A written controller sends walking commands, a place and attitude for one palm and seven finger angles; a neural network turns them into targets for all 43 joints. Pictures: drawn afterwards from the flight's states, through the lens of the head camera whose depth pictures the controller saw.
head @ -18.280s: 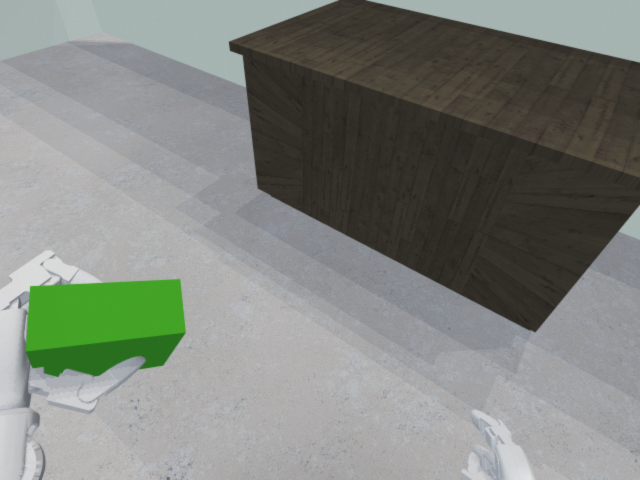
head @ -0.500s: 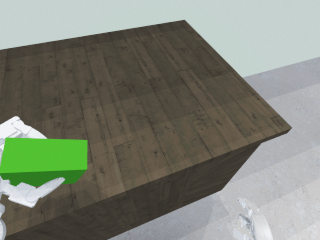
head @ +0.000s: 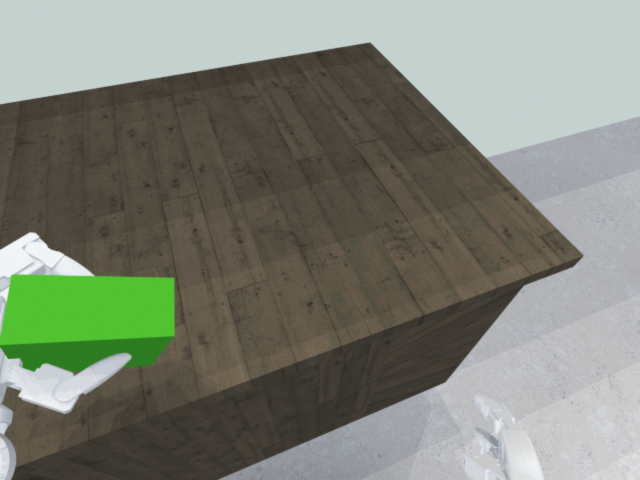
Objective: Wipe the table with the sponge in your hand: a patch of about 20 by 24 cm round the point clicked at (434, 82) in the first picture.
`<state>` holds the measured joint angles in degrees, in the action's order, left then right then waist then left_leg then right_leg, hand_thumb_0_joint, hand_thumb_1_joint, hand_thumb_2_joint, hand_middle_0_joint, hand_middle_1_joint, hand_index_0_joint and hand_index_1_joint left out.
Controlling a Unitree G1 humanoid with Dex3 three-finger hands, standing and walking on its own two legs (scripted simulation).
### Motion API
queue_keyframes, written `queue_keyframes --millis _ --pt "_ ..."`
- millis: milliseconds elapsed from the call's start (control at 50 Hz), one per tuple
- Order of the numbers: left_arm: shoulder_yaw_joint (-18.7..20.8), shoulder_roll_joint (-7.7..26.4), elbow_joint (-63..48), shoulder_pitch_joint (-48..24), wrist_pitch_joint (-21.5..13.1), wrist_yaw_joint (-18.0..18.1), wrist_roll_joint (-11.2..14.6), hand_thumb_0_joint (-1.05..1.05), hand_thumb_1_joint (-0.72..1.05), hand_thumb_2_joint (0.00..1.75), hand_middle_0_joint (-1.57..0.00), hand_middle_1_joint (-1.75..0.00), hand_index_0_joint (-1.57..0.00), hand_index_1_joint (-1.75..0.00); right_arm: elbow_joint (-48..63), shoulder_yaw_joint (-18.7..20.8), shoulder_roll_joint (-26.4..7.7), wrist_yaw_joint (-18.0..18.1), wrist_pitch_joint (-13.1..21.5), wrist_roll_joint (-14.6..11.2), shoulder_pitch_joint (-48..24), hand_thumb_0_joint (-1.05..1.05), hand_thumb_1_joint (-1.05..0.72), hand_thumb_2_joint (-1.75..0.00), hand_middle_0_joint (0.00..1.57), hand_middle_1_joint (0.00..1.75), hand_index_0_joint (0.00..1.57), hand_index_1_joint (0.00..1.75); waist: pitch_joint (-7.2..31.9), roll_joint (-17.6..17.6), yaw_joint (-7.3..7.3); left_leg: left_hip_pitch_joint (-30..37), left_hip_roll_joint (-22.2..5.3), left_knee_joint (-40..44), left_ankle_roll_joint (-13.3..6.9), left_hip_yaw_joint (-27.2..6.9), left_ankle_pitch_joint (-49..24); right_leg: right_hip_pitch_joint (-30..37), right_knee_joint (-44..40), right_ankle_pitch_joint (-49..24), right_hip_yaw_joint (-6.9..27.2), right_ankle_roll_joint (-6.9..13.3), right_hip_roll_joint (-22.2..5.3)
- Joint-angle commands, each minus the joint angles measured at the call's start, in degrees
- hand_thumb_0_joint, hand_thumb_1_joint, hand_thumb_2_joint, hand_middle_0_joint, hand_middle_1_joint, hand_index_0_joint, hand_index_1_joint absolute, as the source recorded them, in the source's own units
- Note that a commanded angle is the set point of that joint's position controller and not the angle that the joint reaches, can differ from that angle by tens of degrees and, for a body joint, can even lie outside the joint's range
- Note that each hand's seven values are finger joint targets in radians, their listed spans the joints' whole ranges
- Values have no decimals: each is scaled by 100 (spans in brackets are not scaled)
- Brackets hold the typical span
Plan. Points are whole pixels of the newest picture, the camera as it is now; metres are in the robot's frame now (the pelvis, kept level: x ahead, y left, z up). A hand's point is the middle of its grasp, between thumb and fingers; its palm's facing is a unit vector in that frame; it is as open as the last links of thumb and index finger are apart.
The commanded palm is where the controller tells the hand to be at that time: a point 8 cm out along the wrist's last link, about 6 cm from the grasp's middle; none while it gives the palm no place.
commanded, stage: shuffle to correct the standing spot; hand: left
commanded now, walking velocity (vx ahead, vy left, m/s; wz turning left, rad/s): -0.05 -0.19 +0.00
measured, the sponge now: (117, 327) +0.23 +0.20 +0.14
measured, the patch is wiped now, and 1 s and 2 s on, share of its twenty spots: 0.00 0.00 0.00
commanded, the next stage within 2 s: come to a stop and stand still in 0.42 s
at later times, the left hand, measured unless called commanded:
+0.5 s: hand (55, 328) +0.21 +0.24 +0.16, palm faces +0.30 -0.86 -0.42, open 9.7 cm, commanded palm +0.16 +0.29 +0.18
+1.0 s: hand out of the picture +0.21 +0.31 +0.17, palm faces +0.33 -0.85 -0.41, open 9.7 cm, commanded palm +0.15 +0.34 +0.18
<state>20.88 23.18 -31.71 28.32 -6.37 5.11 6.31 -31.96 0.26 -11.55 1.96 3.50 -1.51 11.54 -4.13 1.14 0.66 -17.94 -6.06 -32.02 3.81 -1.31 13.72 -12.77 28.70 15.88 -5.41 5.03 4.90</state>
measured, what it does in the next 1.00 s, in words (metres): shifts its weight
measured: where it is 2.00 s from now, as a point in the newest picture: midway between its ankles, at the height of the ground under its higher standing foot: outside the picture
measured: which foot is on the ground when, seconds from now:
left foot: down 0.00-1.00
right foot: down 0.00-1.00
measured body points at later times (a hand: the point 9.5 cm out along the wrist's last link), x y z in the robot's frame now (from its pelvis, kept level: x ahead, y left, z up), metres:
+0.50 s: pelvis +0.00 +0.01 +0.00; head +0.03 +0.01 +0.45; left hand +0.19 +0.29 +0.19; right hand +0.17 -0.22 -0.08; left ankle +0.03 +0.17 -0.73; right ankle +0.00 -0.06 -0.73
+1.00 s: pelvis -0.02 +0.06 +0.01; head +0.01 +0.10 +0.45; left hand +0.19 +0.36 +0.19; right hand +0.15 -0.17 -0.06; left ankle +0.03 +0.16 -0.73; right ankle +0.00 -0.06 -0.73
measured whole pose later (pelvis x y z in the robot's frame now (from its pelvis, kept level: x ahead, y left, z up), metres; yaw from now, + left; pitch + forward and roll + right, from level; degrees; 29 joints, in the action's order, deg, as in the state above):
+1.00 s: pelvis -0.02 +0.06 +0.01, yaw -1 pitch -1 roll -1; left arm 22.6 24.7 -28.0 24.9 -13.4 4.9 2.9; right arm -33.1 -0.5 -10.4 2.3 10.0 -0.6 13.2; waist -4.9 -3.1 -1.0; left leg -16.1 -1.0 -29.3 -2.0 3.6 12.2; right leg -12.4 26.3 12.6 -1.8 -0.3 0.2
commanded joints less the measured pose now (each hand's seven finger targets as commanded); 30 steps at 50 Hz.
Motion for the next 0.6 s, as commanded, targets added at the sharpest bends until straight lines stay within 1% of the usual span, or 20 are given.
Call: queue_keyframes --millis 0,20,40,100,120,200,220,300,320,340,360,400,420,440,480,500,520,540,560,580 --pt "790 1047 -1362 -163 -384 157 56 0 10 130 -120 -160 -120 -160 926 250 -652 30 293 -45 -493 0 -90 -90 20 30 20 30 1040 268 10 703 -268 192 -513 -301 -846 10 -652 -1391 866 -140 -1015" --pt "757 959 -1260 -103 -405 151 39 0 10 130 -120 -160 -120 -160 907 228 -653 28 274 2 -455 0 -90 -90 20 30 20 30 995 302 9 621 -302 203 -547 -271 -785 -15 -675 -1311 769 -192 -956" --pt "842 1057 -1286 -167 -393 146 40 0 10 130 -120 -160 -120 -160 941 276 -676 31 284 -4 -446 0 -90 -90 20 30 20 30 983 210 -10 554 -308 184 -529 -311 -813 44 -671 -1360 808 -212 -965" --pt "845 1083 -1344 -86 -378 151 73 0 10 130 -120 -160 -120 -160 935 258 -649 31 275 -48 -484 0 -90 -90 20 30 20 30 1031 187 22 713 -228 99 -497 -230 -724 -50 -688 -1392 901 -120 -1061" --pt "799 990 -1263 -65 -408 149 62 0 10 130 -120 -160 -120 -160 905 228 -659 30 256 4 -434 0 -90 -90 20 30 20 30 998 199 23 579 -260 134 -525 -239 -659 -38 -701 -1257 779 -158 -1005" --pt "847 1089 -1378 -70 -388 163 80 0 10 130 -120 -160 -120 -160 935 247 -650 44 272 -47 -506 0 -90 -90 20 30 20 30 1005 237 20 697 -238 155 -502 -280 -669 -94 -677 -1271 899 -118 -1046" --pt "803 1003 -1325 -77 -415 159 64 0 10 130 -120 -160 -120 -160 910 220 -659 43 262 7 -463 0 -90 -90 20 30 20 30 963 267 15 590 -302 219 -547 -294 -636 -95 -688 -1178 775 -186 -969" --pt "813 1066 -1403 -147 -387 161 58 0 10 130 -120 -160 -120 -160 935 242 -655 58 286 -33 -527 0 -90 -90 20 30 20 30 961 406 17 648 -348 339 -530 -371 -773 -33 -645 -1249 803 -204 -938" --pt "741 961 -1393 -179 -421 154 36 0 10 130 -120 -160 -120 -160 904 224 -676 55 279 17 -468 0 -90 -90 20 30 20 30 978 458 5 576 -400 392 -565 -385 -746 0 -637 -1175 690 -248 -866" --pt "850 1082 -1345 -202 -405 162 35 0 10 130 -120 -160 -120 -160 946 266 -691 60 295 7 -461 0 -90 -90 20 30 20 30 958 416 -14 488 -428 416 -556 -447 -750 74 -645 -1147 705 -285 -862" --pt "761 963 -1294 -183 -391 149 34 0 10 130 -120 -160 -120 -160 934 263 -683 47 297 2 -451 0 -90 -90 20 30 20 30 938 394 -8 494 -420 394 -544 -409 -693 61 -668 -1147 725 -267 -869" --pt "781 1024 -1284 -120 -371 159 43 0 10 130 -120 -160 -120 -160 940 240 -660 58 300 -34 -525 0 -90 -90 20 30 20 30 886 420 11 553 -372 464 -528 -392 -427 -28 -718 -1014 776 -236 -890" --pt "664 883 -1260 -210 -402 154 29 0 10 130 -120 -160 -120 -160 906 207 -674 47 282 9 -458 0 -90 -90 20 30 20 30 878 416 19 414 -361 491 -539 -384 -220 1 -726 -860 693 -242 -842" --pt "761 991 -1278 -278 -391 158 14 0 10 130 -120 -160 -120 -160 959 269 -691 53 310 -10 -471 0 -90 -90 20 30 20 30 858 376 -2 419 -344 477 -522 -397 -80 -41 -741 -821 789 -235 -873" --pt "744 958 -1215 -243 -378 161 19 0 10 130 -120 -160 -120 -160 942 264 -674 38 301 -9 -442 0 -90 -90 20 30 20 30 844 289 7 405 -295 393 -507 -347 80 -97 -808 -756 857 -196 -941" --pt "758 1002 -1224 -186 -367 175 44 0 10 130 -120 -160 -120 -160 927 228 -652 56 295 -33 -499 0 -90 -90 20 30 20 30 854 356 35 515 -278 470 -508 -359 101 -152 -800 -719 850 -161 -946" --pt "676 886 -1188 -182 -392 186 22 0 10 130 -120 -160 -120 -160 918 185 -650 46 281 4 -470 0 -90 -90 20 30 20 30 872 350 15 411 -246 452 -529 -318 183 -76 -833 -630 798 -204 -913" --pt "3980 5233 -1780 -5541 -1000 -39 -852 0 10 130 -120 -160 -120 -160 212 570 -902 168 785 301 699 0 -90 -90 20 30 20 30 429 -1211 -357 -327 83 -21 -443 782 -476 111 -1434 -2038 1067 -965 -849" --pt "1838 2099 950 -2892 -747 -273 -358 0 10 130 -120 -160 -120 -160 373 450 -496 169 812 202 66 0 -90 -90 20 30 20 30 1145 -1272 -280 -77 712 -312 -482 569 -655 461 -851 -2821 1411 -386 -1202" --pt "1703 1901 686 -1382 -798 -213 -254 0 10 130 -120 -160 -120 -160 791 490 -713 93 822 111 117 0 -90 -90 20 30 20 30 996 -1037 -529 -254 559 -667 -363 617 -339 598 -838 -3806 1723 -599 -1350"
